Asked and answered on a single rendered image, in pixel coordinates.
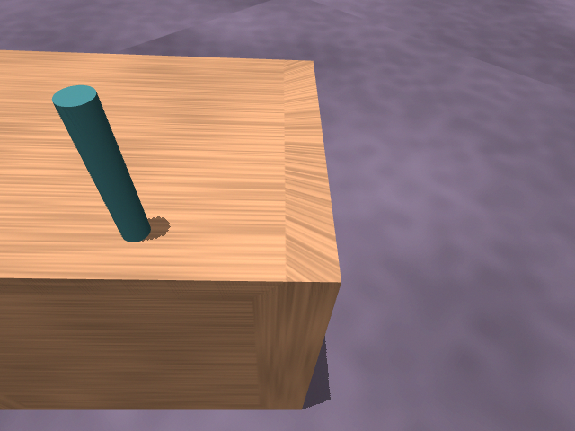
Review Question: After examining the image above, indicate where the can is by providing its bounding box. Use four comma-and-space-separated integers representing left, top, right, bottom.
52, 85, 151, 242

